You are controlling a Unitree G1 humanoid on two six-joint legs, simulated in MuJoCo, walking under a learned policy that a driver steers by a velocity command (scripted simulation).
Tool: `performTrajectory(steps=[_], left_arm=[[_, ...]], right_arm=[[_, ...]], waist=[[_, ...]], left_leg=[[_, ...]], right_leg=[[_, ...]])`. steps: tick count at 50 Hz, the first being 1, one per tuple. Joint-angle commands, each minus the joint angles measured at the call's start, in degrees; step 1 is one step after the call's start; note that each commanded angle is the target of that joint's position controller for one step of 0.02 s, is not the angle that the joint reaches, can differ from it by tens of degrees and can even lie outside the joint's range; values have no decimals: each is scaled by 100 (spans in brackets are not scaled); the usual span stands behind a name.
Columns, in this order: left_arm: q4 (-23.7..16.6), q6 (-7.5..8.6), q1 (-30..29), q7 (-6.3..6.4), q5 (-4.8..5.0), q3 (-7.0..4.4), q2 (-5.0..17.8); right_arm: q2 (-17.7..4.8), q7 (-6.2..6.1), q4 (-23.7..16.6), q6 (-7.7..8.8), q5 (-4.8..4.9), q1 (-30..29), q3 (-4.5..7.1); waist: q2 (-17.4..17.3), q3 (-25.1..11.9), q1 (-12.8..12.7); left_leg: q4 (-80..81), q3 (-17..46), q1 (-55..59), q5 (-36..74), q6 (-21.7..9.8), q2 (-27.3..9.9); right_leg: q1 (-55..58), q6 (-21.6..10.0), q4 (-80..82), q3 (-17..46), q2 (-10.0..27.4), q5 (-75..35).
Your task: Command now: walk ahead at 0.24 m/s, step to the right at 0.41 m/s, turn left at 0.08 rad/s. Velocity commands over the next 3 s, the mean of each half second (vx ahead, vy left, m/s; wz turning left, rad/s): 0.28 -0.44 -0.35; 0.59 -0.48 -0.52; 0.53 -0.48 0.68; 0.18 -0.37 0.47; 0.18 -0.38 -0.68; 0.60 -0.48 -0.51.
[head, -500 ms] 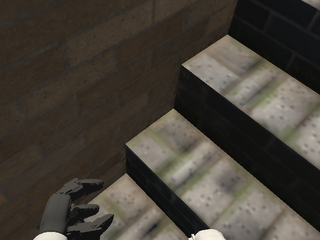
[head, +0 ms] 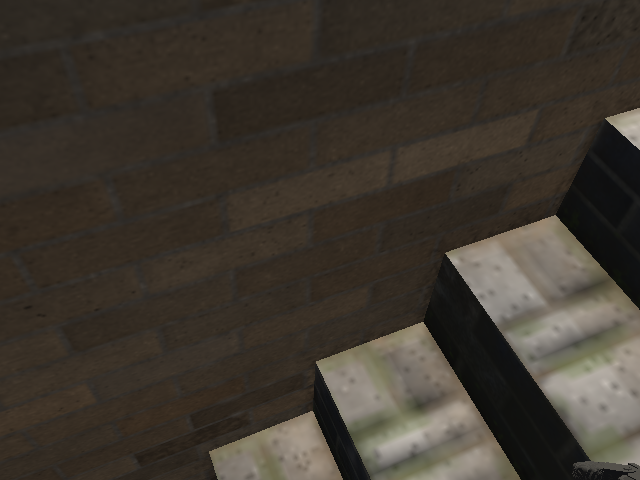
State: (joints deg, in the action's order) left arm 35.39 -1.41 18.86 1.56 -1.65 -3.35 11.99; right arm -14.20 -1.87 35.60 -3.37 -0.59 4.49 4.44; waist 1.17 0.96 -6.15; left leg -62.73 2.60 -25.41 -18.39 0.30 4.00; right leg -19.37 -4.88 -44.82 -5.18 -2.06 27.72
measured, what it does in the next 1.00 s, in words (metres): climbs, turning right: left foot 0.17 m lower, then right foot 0.17 m higher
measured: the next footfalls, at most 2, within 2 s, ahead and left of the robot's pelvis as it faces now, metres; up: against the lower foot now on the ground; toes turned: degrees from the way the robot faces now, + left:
left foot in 0.14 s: -0.02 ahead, +0.09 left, -0.17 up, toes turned +7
right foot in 0.42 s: +0.04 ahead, -0.07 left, +0.00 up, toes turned +0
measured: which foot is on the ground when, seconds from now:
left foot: up 0.00-0.12, down 0.14-0.42, up 0.44-0.78, down 0.80-1.00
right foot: down 0.00-0.12, up 0.14-0.40, down 0.42-0.82, up 0.84-0.98, down 1.00-1.00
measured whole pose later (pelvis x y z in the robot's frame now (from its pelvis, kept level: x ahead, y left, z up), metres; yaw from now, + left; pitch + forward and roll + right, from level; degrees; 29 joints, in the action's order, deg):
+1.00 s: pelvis -0.02 -0.06 +0.02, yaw -28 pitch +2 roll +3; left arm 27.8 -1.1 13.1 -4.3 -1.5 -0.3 11.5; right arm -11.8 -5.9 42.3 -2.4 0.7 3.4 4.7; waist -0.9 0.4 -6.7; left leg -31.9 -7.5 -16.5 -16.5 -1.3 1.0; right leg -17.2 -6.6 -36.8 4.9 -3.1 25.2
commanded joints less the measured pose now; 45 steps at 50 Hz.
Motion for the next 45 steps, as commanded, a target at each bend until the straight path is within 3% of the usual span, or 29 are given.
performTrajectory(steps=[1, 4, 5, 6, 8, 9, 10, 11, 12, 14, 15, 17, 18, 19, 20, 21, 22, 23, 24, 26, 31, 35, 37, 39, 41, 42, 43, 44, 45], left_arm=[[-469, 47, -504, -43, -15, 11, 253], [-797, -33, -779, -128, 86, 141, 105], [-807, -35, -698, -200, 81, 217, -37], [-797, 45, -739, -274, 241, 275, -295], [-1273, 143, -1293, -298, 482, 381, -561], [-1077, 114, -859, -234, 471, 390, -294], [-908, 86, -617, -104, 346, 362, -90], [-1051, 110, -1219, -50, 200, 312, -101], [-1248, 196, -1801, -51, 138, 344, -354], [-1482, -23, -1759, -11, 108, 250, -89], [-1413, -186, -1741, -21, 80, 234, 88], [-1148, -482, -1043, -103, 82, 319, 72], [-1034, -545, -919, -110, 84, 347, 33], [-823, -664, -237, -108, 41, 287, 72], [-519, -693, 488, -212, -15, 203, 319], [-354, -582, 575, -401, -12, 97, 438], [-921, -523, -1163, -362, -126, -7, 879], [-1253, -373, -2278, -280, 145, 16, 748], [-1300, -300, -2678, -198, 152, 141, 263], [-1134, -220, -2321, -180, 91, 104, 115], [-675, 30, -1120, -184, 75, -63, 407], [-741, 23, -949, -438, -94, -151, 432], [-826, 24, -810, -474, -239, -74, 316], [-1170, 43, -823, -516, -255, -59, 241], [-1215, 127, -780, -630, -71, -173, 592], [-1244, 107, -389, -637, 395, -183, 606], [-1300, 136, -282, -510, 331, -106, 764], [-1347, 210, -407, -428, 191, -42, 735], [-1275, 250, -281, -370, 220, 45, 642]], right_arm=[[-114, -45, -279, 82, 125, 122, -25], [108, -93, 206, 31, 53, 991, -95], [242, -175, 465, 20, -74, 1403, -133], [357, -137, 568, 8, -223, 1463, -211], [-117, -346, 142, -14, -243, 872, -257], [-618, -337, 115, 22, -321, 964, -70], [-919, -346, 136, 23, -250, 970, 46], [-688, -476, 236, 3, -282, 1593, -23], [-508, -636, 498, 12, -360, 2131, -115], [-1272, -873, 313, 294, -439, 1130, 254], [-1231, -800, 234, 397, -378, 495, 220], [-962, -665, 24, 434, -250, -754, 101], [-1078, -647, 86, 433, -162, -442, 181], [-1318, -618, 199, 402, -142, -301, 271], [-1397, -514, 206, 311, 45, -472, 325], [-1195, -367, 107, 161, 52, -834, 363], [-283, -185, -249, -141, -9, -1024, 121], [196, -132, -626, -199, -194, -657, -32], [188, -175, -540, -186, -295, -322, -58], [-337, -327, -270, -261, -390, 161, 11], [-372, -271, -364, -70, -125, -101, -63], [-477, -437, -392, 6, 4, -22, 5], [-371, -526, -469, 71, 97, -319, -25], [-286, -499, -270, 55, 391, -338, -102], [-130, -523, 90, 0, 557, -162, -35], [-580, -490, -29, 23, 34, -702, 182], [-302, -482, -49, 83, -223, -1223, 144], [-57, -540, -57, 146, -192, -1174, 104], [-126, -554, 51, 221, -161, -1141, 75]], waist=[[269, -519, 380], [-483, -471, 552], [-1173, -448, 626], [-1583, -374, 569], [-1504, -1017, 605], [-1468, -1276, 593], [-1101, -1322, 481], [-637, -1298, 919], [-335, -1537, 1097], [-313, -1503, 439], [-129, -1332, 201], [-26, -1085, -613], [-180, -1045, -328], [-392, -1391, -469], [-303, -1663, -759], [598, -1494, -966], [3260, -725, -477], [2836, -70, 253], [1750, 78, 572], [375, 107, 656], [-334, -182, 368], [83, -474, 268], [397, -433, 57], [99, -407, -31], [-633, -695, 189], [-2157, -1322, -71], [-1821, -1796, -174], [-780, -1920, -179], [-22, -1840, -301]], left_leg=[[2500, -430, 809, 1185, -59, -467], [5409, -1178, 1991, 4138, -32, -481], [6180, -1372, 2716, 4649, -27, -653], [5280, -1203, 3615, 5100, -36, -922], [3112, -498, 4206, 8592, -95, -1979], [2560, -141, 4453, 10161, -546, -2796], [2632, -122, 4497, 10719, -904, -3030], [2686, 28, 4569, 10917, -740, -2666], [2699, 265, 4657, 10561, -597, -2433], [3781, 700, 3928, 8170, -1369, -3291], [3955, 224, 3538, 8059, -1509, -3246], [3937, -1354, 2002, 8534, -771, -2604], [3947, -1373, 1738, 8727, -831, -2501], [3624, -1393, 1768, 8932, -950, -2471], [2442, -1304, 1584, 7993, -1004, -2322], [570, -926, -97, 2806, -734, -1360], [-1842, -531, -1326, -1516, -39, 390], [-3181, 487, -1577, -1269, 10, 415], [-3570, 424, -1294, -825, 21, 356], [-3548, 96, -1089, -447, 142, 216], [-2428, -198, -764, -461, 30, 125], [-290, -430, -459, -765, 62, 106], [1582, -699, -307, -196, 94, 52], [4115, -963, 307, 642, 209, 12], [5208, -446, 1952, 2449, 115, -763], [4263, 180, 2872, 4207, -607, -1718], [3849, 457, 2691, 5567, -967, -2414], [3860, 431, 2138, 5195, -932, -2448], [3901, 254, 1922, 4919, -775, -2177]], right_leg=[[387, -843, 495, 1138, 790, -3571], [117, -496, -900, 710, 242, -3040], [-357, -414, -1996, 233, -187, -1746], [-1916, -310, -3470, -38, -504, 578], [-3503, -72, -6191, 110, -562, 1809], [-3961, 75, -6872, -26, -334, 1677], [-4376, 188, -7859, -100, -364, 1441], [-4818, 290, -8945, -124, -413, 1081], [-4980, 254, -9612, 210, -393, 577], [-4383, 205, -8440, 1024, 378, 443], [-3884, 176, -7872, 1016, 309, 879], [-1458, -153, -4015, 794, 164, 2363], [-807, -266, -2943, 443, -245, 2844], [-219, -305, -3159, 140, -506, 2204], [231, -550, -2406, 616, -695, 1322], [1014, -1003, -961, 2036, -933, 598], [-931, -1586, 2803, 5624, -423, 1361], [-1576, -1672, 3172, 6379, 94, 1585], [-2228, -1766, 2765, 5963, 10, 2265], [-2339, -1599, 2004, 4837, -51, 1364], [-1335, -1327, 1595, 3555, -120, -2005], [-334, -1040, 1924, 3427, -236, -3158], [152, -628, 2108, 3460, -312, -2782], [659, -83, 2487, 3241, -665, -1380], [-204, 105, 766, 2895, -940, 372], [-543, 654, -1902, 1737, -1238, 101], [-902, 663, -3432, 1475, -742, 537], [-563, 565, -3975, 1619, -378, 471], [-333, 327, -3392, 1587, -158, 259]])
